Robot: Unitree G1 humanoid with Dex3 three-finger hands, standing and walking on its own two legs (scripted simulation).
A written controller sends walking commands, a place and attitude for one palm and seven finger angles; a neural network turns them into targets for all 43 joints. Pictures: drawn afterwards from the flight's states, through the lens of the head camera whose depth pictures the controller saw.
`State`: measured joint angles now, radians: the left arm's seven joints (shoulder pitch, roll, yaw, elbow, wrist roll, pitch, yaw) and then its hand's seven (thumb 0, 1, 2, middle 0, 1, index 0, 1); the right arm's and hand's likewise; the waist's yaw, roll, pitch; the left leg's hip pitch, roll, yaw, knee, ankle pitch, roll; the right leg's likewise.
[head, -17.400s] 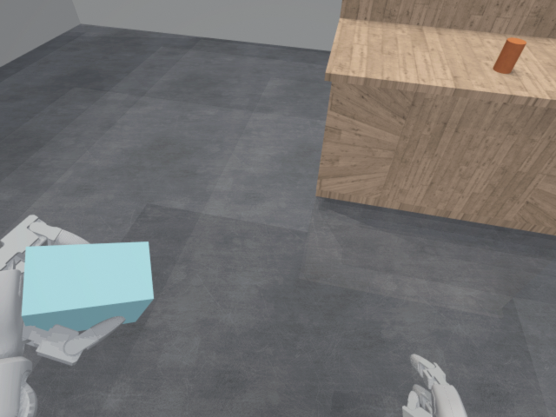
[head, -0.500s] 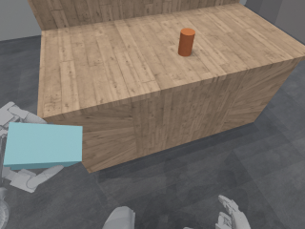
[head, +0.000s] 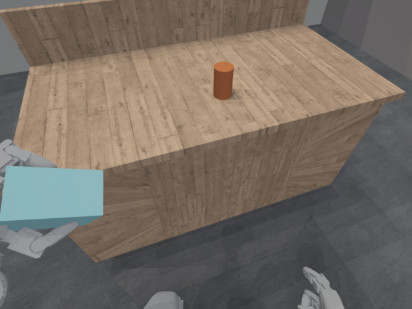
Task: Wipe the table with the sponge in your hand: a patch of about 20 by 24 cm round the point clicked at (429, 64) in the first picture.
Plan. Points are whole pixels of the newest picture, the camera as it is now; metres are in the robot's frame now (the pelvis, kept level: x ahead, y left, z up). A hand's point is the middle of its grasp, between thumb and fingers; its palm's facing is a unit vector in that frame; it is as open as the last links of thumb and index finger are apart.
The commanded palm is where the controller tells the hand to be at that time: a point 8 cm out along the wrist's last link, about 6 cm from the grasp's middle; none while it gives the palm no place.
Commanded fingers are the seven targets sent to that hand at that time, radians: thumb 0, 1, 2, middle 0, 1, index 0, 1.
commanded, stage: shuffle to correct the standing spot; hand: left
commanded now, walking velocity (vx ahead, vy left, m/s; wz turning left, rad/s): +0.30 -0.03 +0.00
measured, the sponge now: (65, 200) +0.22 +0.23 +0.16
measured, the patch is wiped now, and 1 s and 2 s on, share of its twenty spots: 0.00 0.00 0.00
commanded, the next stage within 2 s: come to a stop and stand still in 1.82 s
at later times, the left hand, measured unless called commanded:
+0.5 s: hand (101, 150) +0.29 +0.20 +0.19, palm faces +0.44 -0.75 -0.50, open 10.5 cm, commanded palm +0.25 +0.22 +0.20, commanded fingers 0.00 0.10 1.30 -1.20 -1.60 -1.20 -1.60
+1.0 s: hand (140, 112) +0.38 +0.16 +0.20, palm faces +0.45 -0.77 -0.45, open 10.5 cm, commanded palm +0.33 +0.19 +0.20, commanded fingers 0.00 0.10 1.30 -1.20 -1.60 -1.20 -1.60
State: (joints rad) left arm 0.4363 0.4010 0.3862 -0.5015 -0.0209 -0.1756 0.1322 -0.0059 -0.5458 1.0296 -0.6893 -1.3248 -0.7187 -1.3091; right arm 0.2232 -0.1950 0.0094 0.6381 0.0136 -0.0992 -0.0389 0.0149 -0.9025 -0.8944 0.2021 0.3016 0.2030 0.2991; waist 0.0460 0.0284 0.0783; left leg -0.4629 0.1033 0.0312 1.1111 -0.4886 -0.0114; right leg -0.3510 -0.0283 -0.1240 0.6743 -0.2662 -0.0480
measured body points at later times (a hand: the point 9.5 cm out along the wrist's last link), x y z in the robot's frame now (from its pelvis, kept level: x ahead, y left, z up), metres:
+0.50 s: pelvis +0.08 -0.06 +0.00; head +0.09 -0.07 +0.45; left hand +0.26 +0.23 +0.22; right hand +0.24 -0.26 -0.09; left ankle +0.09 +0.10 -0.71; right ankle +0.14 -0.16 -0.72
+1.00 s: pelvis +0.17 -0.09 +0.01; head +0.17 -0.10 +0.46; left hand +0.35 +0.20 +0.22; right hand +0.34 -0.31 -0.07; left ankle +0.20 +0.05 -0.72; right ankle +0.21 -0.18 -0.71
